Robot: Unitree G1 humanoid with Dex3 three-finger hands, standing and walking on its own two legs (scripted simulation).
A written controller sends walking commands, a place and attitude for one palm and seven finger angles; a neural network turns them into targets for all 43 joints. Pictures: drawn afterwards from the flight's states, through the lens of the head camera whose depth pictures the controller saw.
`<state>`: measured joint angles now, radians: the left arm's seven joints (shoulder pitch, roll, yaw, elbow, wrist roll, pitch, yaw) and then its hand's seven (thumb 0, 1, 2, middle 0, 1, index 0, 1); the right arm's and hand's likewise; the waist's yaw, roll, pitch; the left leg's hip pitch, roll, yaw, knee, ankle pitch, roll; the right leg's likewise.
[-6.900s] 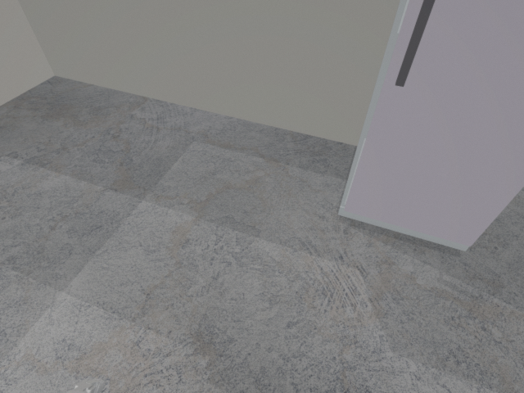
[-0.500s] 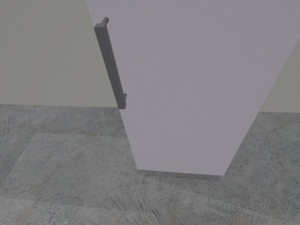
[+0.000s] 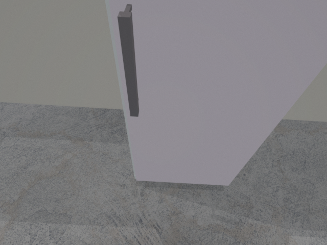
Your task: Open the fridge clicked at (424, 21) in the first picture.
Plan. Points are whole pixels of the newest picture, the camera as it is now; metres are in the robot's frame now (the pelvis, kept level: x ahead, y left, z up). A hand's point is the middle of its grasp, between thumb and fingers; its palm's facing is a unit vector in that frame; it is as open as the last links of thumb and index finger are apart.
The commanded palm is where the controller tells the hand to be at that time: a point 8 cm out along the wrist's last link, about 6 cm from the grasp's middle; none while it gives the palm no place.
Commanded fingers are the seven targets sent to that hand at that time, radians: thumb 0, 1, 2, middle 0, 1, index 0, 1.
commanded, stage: come to a stop and stand still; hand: left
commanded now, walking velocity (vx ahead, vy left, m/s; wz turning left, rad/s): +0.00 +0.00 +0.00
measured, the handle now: (132, 69) +0.51 +0.12 +0.15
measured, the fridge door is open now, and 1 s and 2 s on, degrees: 0 0 0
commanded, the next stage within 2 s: look again from close up in 0.44 s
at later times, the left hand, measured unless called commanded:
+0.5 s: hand out of the picture +0.05 +0.16 -0.18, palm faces +0.08 -0.97 -0.22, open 7.2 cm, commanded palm none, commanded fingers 0.00 0.90 0.90 -0.20 -0.30 -0.20 -0.30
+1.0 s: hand out of the picture -0.03 +0.19 -0.17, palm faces +0.04 -0.97 -0.22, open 7.4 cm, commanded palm none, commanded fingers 0.00 0.90 0.90 -0.20 -0.30 -0.20 -0.30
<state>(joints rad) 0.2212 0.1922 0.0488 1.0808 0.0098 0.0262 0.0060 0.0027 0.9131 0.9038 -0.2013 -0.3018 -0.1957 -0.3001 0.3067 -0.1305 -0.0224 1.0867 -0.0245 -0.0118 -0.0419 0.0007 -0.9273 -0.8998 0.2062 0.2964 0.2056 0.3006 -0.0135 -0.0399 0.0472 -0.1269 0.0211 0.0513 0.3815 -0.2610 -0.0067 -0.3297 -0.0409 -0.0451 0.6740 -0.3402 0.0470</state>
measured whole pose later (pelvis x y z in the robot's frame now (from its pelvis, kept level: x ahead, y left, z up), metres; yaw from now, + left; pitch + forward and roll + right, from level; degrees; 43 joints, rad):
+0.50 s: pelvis +0.03 -0.02 +0.00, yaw +1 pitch -1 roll +0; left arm 0.21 0.16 0.02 1.13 0.00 -0.01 0.04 -0.01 0.94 0.90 -0.20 -0.30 -0.20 -0.30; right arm 0.26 -0.13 -0.02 1.16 -0.01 0.00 -0.04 0.01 -0.93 -0.90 0.20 0.30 0.20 0.30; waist 0.00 0.01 0.04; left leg -0.08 0.07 0.05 0.40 -0.30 -0.05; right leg -0.15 0.01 -0.10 0.43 -0.27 -0.03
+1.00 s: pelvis -0.01 +0.01 -0.01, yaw +0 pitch -2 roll +1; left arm 0.32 0.14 -0.01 1.11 0.02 0.00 0.03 0.00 0.91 0.90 -0.20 -0.30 -0.20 -0.30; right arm 0.33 -0.16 0.01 1.06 -0.02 -0.01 -0.01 0.01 -0.93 -0.90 0.20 0.30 0.20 0.30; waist 0.01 0.03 0.02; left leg -0.19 -0.01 0.09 0.46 -0.25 0.03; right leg -0.24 -0.07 -0.05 0.51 -0.24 0.01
